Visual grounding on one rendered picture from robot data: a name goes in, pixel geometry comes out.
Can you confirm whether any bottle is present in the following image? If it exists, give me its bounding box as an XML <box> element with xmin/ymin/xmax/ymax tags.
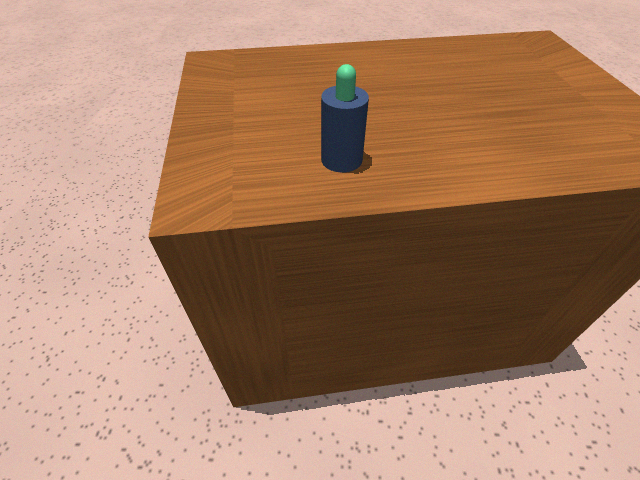
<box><xmin>321</xmin><ymin>64</ymin><xmax>369</xmax><ymax>173</ymax></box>

